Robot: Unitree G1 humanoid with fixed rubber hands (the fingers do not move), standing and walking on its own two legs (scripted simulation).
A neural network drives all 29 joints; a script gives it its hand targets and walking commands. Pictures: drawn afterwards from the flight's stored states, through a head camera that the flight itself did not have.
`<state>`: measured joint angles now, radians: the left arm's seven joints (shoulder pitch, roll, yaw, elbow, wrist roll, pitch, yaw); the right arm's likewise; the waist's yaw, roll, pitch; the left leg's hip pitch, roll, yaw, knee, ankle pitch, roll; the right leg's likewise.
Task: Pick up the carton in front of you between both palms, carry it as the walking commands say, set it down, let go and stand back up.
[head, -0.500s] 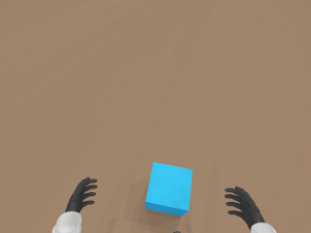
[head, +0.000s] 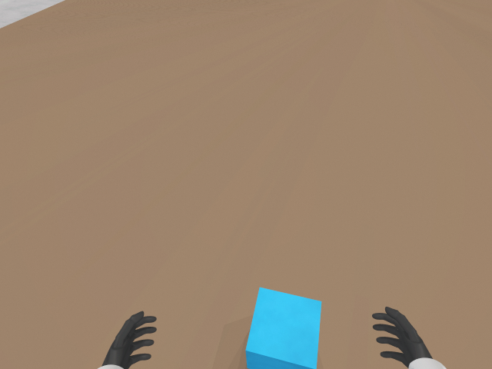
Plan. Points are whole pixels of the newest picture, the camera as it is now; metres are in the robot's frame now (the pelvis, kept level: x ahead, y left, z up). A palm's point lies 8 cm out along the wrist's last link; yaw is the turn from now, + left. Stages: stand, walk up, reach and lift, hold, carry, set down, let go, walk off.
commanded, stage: let go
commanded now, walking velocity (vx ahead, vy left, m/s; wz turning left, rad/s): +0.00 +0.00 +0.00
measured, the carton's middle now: (282, 336) +0.35 -0.09 -0.65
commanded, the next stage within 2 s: stand in 0.04 s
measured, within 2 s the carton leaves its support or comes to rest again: neither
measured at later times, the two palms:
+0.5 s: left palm out of the picture +0.11 +0.27 -0.08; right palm out of the picture +0.13 -0.31 -0.11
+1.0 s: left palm out of the picture +0.08 +0.28 -0.09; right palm out of the picture +0.11 -0.32 -0.11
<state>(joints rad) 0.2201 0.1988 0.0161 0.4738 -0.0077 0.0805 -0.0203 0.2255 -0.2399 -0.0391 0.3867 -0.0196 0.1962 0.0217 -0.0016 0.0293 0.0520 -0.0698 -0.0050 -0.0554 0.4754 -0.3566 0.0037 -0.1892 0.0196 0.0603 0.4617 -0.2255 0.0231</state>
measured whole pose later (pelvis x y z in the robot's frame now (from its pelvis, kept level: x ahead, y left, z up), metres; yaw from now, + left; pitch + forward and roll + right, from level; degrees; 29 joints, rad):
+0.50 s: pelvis +0.01 -0.03 +0.00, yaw +2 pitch +0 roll +0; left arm 0.18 0.32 0.05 0.80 0.04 0.01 0.02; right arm 0.23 -0.36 -0.03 0.73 -0.04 0.01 -0.03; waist 0.01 0.06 0.02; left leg -0.12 0.01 -0.10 0.49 -0.37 -0.04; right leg -0.25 0.03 0.01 0.53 -0.27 -0.02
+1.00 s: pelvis +0.00 -0.03 +0.00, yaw +2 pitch -2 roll +0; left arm 0.14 0.34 0.04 0.95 0.02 0.01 0.01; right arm 0.21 -0.38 0.01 0.87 -0.03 -0.01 -0.03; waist 0.01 0.04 0.03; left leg -0.06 0.01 -0.09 0.41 -0.31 -0.03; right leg -0.19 0.02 0.01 0.45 -0.22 -0.01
